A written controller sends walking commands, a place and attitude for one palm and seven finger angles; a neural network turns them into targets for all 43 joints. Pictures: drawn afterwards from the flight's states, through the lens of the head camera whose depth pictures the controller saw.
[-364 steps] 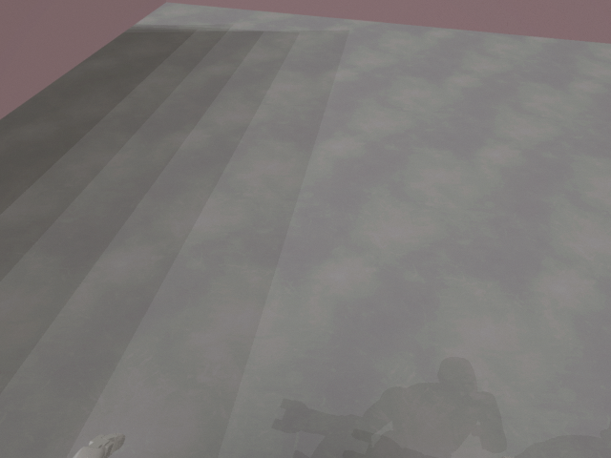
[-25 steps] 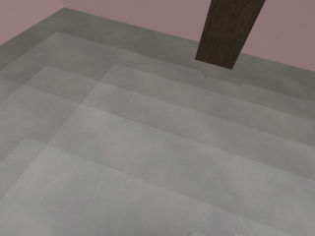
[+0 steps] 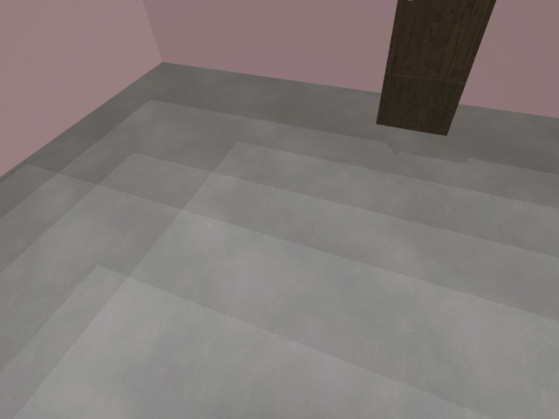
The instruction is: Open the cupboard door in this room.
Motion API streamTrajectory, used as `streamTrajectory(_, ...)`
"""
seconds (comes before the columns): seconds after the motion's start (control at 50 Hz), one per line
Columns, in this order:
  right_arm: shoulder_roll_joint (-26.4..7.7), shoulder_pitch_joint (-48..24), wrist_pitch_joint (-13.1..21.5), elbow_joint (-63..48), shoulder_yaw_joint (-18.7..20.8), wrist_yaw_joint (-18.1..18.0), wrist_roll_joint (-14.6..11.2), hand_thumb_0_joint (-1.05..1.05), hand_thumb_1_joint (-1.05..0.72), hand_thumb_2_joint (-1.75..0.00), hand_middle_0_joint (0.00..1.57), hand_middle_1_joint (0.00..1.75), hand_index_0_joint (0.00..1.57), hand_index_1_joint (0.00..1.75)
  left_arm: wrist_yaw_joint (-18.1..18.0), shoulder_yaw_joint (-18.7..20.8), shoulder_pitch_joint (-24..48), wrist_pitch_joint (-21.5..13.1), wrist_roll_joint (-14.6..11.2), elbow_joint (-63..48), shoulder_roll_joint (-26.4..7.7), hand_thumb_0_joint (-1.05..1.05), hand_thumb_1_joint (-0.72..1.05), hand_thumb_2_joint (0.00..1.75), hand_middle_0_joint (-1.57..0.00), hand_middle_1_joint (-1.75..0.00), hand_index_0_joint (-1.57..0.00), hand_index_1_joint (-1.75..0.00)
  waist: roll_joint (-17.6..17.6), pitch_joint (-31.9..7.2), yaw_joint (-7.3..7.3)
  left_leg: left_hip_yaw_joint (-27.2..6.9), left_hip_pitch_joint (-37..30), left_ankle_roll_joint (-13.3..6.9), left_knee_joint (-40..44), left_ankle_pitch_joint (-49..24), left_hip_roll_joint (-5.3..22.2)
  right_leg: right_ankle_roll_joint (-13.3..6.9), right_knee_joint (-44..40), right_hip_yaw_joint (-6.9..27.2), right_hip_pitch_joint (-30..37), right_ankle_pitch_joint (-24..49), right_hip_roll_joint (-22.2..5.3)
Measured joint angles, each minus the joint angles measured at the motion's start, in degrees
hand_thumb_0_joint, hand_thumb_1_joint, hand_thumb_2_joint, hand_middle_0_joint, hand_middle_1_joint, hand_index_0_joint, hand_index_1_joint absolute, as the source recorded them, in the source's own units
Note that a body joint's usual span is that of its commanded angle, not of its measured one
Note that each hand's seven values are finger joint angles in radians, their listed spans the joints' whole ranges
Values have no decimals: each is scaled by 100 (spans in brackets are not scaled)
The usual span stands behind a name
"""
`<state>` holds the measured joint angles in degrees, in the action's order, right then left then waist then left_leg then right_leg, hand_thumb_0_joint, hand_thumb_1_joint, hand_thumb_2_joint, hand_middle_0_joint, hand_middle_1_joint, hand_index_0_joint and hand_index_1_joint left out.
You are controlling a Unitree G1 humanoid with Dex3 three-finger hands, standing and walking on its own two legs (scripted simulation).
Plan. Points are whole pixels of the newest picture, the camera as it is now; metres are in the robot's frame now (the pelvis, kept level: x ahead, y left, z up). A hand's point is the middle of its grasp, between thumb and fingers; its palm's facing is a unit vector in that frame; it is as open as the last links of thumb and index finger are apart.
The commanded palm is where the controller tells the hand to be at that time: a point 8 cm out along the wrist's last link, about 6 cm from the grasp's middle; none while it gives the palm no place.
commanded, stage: turn or walk to find it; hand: left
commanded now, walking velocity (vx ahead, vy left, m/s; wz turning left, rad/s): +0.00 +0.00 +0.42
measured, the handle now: out of the picture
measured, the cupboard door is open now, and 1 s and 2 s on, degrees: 0 0 0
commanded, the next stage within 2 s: stand and wait in 0.04 s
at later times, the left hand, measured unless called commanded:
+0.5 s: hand out of the picture -0.07 +0.21 -0.18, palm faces +0.12 -0.98 -0.16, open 7.3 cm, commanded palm none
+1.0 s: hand out of the picture -0.03 +0.23 -0.18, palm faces +0.05 -0.98 -0.18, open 7.3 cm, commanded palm none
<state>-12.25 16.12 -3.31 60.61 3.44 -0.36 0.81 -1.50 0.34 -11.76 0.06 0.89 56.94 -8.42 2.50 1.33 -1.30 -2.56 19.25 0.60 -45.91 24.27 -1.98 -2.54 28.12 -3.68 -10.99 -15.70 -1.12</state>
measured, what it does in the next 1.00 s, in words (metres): steps on the spot: left foot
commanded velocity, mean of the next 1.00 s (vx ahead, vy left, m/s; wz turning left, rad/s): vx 0.00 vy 0.00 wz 0.01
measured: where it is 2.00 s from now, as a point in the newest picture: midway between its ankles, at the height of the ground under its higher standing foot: outside the picture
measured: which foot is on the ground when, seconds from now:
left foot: up 0.00-0.28, down 0.30-1.00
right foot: down 0.00-1.00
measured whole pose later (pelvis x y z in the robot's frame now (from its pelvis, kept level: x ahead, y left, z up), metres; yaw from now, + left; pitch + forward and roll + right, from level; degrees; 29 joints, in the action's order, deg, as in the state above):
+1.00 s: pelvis -0.01 +0.06 +0.00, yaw +1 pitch -2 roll +0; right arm -7.2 18.7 1.0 67.4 0.2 -1.8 0.2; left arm -2.2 -0.3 -15.5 -0.1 0.6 66.8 -8.6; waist -0.6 2.2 0.3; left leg 4.8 4.6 -2.6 -21.9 15.6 -1.5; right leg 3.1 23.2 -3.6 -9.5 -11.5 -5.0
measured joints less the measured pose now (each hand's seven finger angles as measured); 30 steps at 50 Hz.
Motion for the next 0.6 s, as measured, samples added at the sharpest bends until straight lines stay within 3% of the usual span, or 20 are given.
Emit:
streamTrajectory(0.12,-11,-36,-60,124,48,20,-13,0,-91,-90,20,30,19,30,-25,83,-135,-27,8,118,-19,0,93,89,-20,-30,-21,-30,-6,138,61,12,185,151,-842,-113,303,-17,-183,-264,68,131,-13)
streamTrajectory(0.22,13,-192,-23,179,10,-13,-34,0,-91,-90,20,30,19,30,-20,116,-290,-38,58,265,-67,0,92,89,-20,-30,-21,-30,-124,195,228,212,-268,162,182,68,410,33,-147,-328,-51,174,-76)
streamTrajectory(0.3,61,-333,145,177,-74,-48,-51,0,-91,-90,20,30,19,30,-21,117,-426,7,12,476,-125,0,92,89,-20,-30,-20,-30,-171,160,289,324,-901,91,1662,-708,440,164,88,-395,-220,104,-63)
streamTrajectory(0.4,341,-463,271,271,-216,-90,-35,0,-91,-90,20,30,19,30,-22,86,-556,126,-19,782,-246,1,91,89,-20,-30,-20,-30,-512,57,419,495,-1125,-86,1899,-717,281,330,-96,-234,-61,227,-200)
streamTrajectory(0.6,296,-487,370,279,-255,-153,-64,0,-94,-90,20,30,20,30,0,-74,-641,52,10,1037,-63,1,91,89,-20,-30,-20,-30,-413,-20,387,620,-1325,-257,2282,-906,120,500,-546,-114,138,500,-321)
